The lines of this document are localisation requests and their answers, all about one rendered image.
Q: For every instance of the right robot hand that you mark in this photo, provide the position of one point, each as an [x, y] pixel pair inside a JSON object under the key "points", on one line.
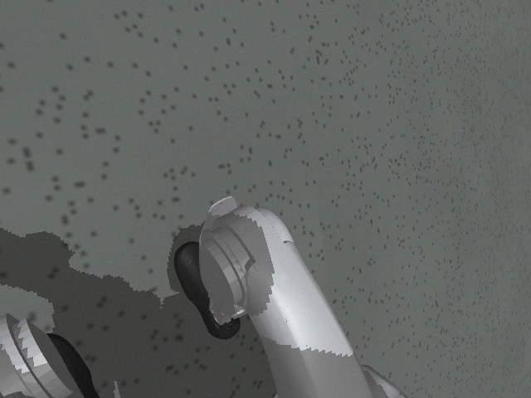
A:
{"points": [[380, 385]]}

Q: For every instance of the left robot foot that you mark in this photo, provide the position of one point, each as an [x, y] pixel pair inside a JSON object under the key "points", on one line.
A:
{"points": [[75, 365]]}

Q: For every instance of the right robot foot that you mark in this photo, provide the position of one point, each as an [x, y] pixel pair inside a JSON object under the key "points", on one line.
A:
{"points": [[186, 263]]}

